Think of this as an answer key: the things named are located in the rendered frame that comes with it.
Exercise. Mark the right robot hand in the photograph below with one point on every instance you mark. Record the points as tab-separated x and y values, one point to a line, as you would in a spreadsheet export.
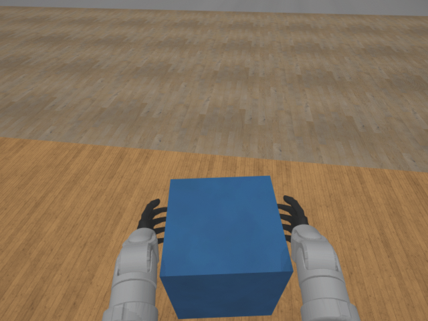
296	216

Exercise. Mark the carton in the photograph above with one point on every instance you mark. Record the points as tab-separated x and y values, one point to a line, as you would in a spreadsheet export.
224	250

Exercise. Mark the right robot forearm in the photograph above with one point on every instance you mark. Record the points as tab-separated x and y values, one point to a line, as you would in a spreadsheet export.
320	277

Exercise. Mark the left robot hand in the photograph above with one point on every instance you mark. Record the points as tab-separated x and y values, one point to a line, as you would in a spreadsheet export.
147	216

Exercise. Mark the left robot forearm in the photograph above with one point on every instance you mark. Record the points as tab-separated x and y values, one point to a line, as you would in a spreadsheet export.
134	281

